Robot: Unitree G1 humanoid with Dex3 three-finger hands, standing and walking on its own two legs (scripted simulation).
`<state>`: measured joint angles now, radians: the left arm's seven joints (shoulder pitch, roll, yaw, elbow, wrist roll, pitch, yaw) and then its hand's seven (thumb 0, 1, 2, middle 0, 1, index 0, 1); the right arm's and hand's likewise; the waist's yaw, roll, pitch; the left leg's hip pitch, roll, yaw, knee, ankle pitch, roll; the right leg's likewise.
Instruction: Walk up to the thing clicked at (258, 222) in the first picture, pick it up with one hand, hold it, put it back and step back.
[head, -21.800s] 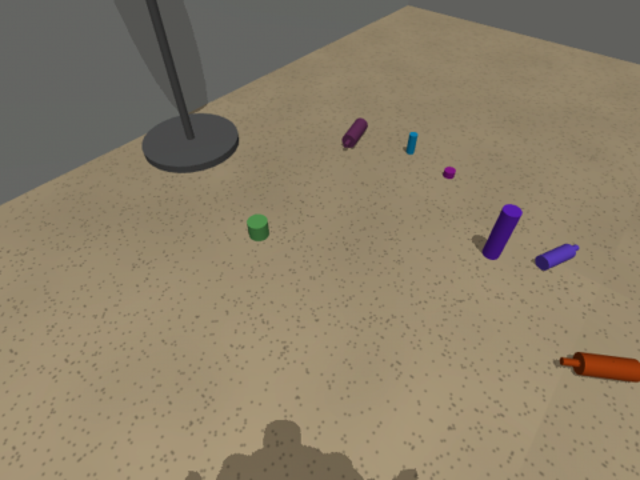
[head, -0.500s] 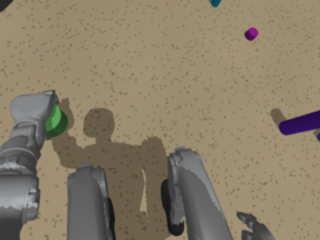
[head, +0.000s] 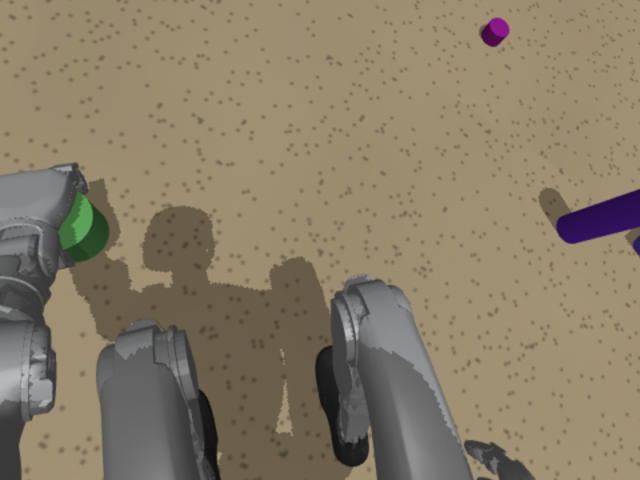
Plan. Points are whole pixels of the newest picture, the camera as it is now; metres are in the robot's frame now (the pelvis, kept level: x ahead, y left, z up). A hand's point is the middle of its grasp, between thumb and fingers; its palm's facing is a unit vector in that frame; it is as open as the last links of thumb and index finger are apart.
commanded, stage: crouch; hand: left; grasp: from above
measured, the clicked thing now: (66, 225) +0.47 +0.25 -0.21
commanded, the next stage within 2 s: lower in 0.04 s
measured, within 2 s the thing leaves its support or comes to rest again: rests again in 1.18 s
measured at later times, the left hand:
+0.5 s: hand (69, 231) +0.47 +0.26 -0.23, palm faces -0.47 -0.05 -0.88, open 11.2 cm
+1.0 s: hand (83, 232) +0.48 +0.26 -0.27, palm faces -0.47 -0.08 -0.88, open 11.2 cm
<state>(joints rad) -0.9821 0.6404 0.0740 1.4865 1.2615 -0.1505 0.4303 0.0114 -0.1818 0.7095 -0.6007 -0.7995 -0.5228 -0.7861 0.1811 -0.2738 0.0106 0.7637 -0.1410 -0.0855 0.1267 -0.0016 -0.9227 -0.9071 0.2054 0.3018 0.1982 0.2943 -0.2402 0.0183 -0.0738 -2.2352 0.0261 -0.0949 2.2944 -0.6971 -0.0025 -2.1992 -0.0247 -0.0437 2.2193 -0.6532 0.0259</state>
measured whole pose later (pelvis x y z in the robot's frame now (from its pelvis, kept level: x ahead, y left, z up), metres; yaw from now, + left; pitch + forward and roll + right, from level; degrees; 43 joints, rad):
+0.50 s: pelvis +0.00 +0.00 -0.03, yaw -2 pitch +35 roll -8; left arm -1.01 0.71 0.10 1.54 1.29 -0.17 0.47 0.01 -0.19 0.71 -0.61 -0.78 -0.54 -0.77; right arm 0.17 -0.30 0.06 0.76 -0.17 -0.10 0.16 0.00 -0.92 -0.91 0.20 0.30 0.20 0.29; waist -0.28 0.00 -0.01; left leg -2.33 0.02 -0.13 2.41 -0.71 0.00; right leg -2.27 -0.02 -0.07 2.31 -0.66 0.03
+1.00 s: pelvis +0.01 +0.00 -0.06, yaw -4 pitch +33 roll -10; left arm -1.03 0.81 0.18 1.64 1.32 -0.19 0.55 0.01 -0.16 0.68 -0.59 -0.80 -0.51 -0.79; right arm 0.16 -0.31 0.11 0.74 -0.23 -0.15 0.23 0.00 -0.91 -0.90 0.21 0.30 0.20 0.29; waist -0.33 -0.03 0.07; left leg -2.37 0.02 -0.18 2.51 -0.73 -0.01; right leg -2.30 -0.01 -0.10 2.38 -0.66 0.04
